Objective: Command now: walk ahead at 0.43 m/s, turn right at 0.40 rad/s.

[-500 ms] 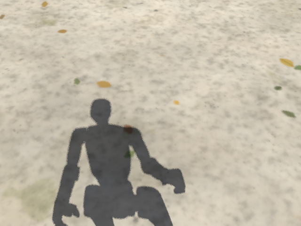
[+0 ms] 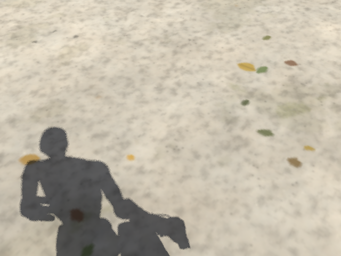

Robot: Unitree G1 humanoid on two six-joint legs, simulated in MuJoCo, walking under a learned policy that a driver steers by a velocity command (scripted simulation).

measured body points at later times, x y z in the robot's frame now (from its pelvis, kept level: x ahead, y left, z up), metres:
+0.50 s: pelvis +0.20 +0.03 +0.01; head +0.25 +0.05 +0.45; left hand +0.32 +0.32 -0.11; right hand +0.36 -0.23 -0.10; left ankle +0.29 +0.12 -0.72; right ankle +0.12 -0.09 -0.64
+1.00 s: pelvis +0.26 -0.01 +0.02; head +0.31 -0.02 +0.47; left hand +0.24 +0.30 -0.07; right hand +0.53 -0.21 -0.09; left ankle +0.20 +0.11 -0.63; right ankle +0.32 -0.12 -0.72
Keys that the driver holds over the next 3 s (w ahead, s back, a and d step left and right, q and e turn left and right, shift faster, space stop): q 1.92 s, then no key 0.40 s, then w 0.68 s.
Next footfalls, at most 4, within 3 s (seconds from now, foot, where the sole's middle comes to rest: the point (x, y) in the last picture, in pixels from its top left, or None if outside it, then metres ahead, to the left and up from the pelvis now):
0.40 left None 0.33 0.13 -0.76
0.82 right None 0.36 -0.10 -0.76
1.24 left None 0.22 0.13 -0.76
1.70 right None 0.38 -0.02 -0.76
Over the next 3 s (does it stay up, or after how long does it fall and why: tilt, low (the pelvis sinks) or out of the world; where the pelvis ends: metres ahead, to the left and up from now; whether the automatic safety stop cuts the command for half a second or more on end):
stays up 0.25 0.24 0.01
